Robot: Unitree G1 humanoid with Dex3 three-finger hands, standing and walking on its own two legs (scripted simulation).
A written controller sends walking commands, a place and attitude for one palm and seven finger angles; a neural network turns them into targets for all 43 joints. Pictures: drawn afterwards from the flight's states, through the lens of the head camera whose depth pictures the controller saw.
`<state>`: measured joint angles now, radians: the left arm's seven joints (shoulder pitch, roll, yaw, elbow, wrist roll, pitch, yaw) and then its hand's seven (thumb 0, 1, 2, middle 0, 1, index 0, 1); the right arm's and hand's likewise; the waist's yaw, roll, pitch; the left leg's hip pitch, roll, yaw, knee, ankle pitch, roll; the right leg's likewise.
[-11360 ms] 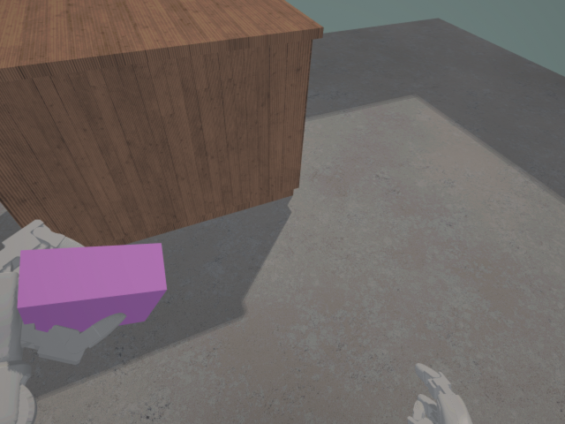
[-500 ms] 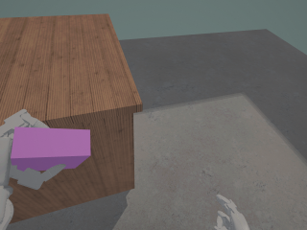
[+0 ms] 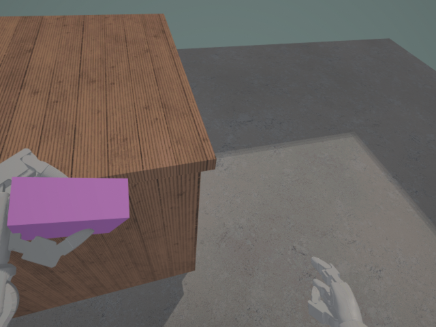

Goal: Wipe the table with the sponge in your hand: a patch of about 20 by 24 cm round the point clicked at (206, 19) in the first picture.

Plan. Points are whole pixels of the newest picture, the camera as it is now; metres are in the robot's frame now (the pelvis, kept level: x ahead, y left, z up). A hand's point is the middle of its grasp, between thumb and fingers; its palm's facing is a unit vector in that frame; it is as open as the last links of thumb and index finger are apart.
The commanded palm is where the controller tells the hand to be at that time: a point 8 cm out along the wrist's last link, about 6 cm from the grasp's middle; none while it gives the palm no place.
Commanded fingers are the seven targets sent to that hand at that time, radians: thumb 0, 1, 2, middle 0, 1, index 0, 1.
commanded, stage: come to a stop and stand still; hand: left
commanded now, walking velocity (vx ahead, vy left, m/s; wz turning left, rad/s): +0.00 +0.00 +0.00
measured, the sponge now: (87, 210) +0.23 +0.21 +0.14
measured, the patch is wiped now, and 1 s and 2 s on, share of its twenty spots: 0.00 0.00 0.00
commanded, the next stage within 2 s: look again from close up in 0.02 s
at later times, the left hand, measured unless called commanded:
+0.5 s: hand (62, 218) +0.21 +0.23 +0.16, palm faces +0.39 -0.84 -0.37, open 9.6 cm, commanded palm +0.15 +0.27 +0.17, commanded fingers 0.00 0.10 1.30 -1.20 -1.60 -1.20 -1.60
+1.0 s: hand (70, 186) +0.26 +0.24 +0.16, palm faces +0.36 -0.83 -0.41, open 9.6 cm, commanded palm +0.20 +0.28 +0.17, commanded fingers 0.00 0.10 1.30 -1.20 -1.60 -1.20 -1.60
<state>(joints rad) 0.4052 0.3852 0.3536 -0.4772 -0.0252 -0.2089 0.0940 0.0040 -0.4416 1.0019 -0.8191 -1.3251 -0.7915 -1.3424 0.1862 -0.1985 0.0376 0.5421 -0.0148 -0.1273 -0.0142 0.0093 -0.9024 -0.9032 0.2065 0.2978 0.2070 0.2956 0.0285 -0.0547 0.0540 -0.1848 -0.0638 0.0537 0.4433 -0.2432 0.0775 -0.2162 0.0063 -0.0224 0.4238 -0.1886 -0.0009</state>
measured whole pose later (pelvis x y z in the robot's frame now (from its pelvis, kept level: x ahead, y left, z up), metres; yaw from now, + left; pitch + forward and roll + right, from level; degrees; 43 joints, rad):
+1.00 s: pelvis +0.03 +0.00 -0.01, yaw -3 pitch -1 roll +0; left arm 0.44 0.38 0.36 -0.45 -0.01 -0.20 0.13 0.00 -0.44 1.00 -0.82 -1.33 -0.79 -1.34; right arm 0.25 -0.20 0.02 0.58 -0.01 -0.09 -0.01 0.01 -0.90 -0.90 0.20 0.30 0.21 0.30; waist 0.01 -0.02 0.03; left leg -0.17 -0.07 0.10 0.53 -0.35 0.10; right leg -0.37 -0.01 -0.07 0.82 -0.41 -0.03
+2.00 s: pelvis +0.08 +0.15 -0.02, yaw -8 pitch -1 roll +2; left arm 0.44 0.40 0.40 -0.52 -0.04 -0.22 0.15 0.00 -0.45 1.01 -0.82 -1.33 -0.79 -1.35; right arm 0.22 -0.19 -0.01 0.60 0.02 -0.09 -0.02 0.01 -0.91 -0.90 0.20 0.30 0.20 0.29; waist -0.01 -0.02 0.06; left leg -0.35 -0.02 0.06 0.66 -0.29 0.03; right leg -0.36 -0.06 -0.07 0.87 -0.49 0.03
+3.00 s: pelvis +0.08 +0.26 +0.00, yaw -10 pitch -2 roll +0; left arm 0.41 0.39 0.38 -0.50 -0.04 -0.24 0.10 0.01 -0.43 1.02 -0.79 -1.36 -0.77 -1.38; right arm 0.23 -0.20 -0.01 0.59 0.01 -0.16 -0.01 0.01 -0.90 -0.90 0.20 0.30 0.20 0.30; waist 0.03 -0.04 0.11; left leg -0.24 0.06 0.09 0.51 -0.23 0.00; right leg -0.20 -0.07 0.04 0.46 -0.23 0.06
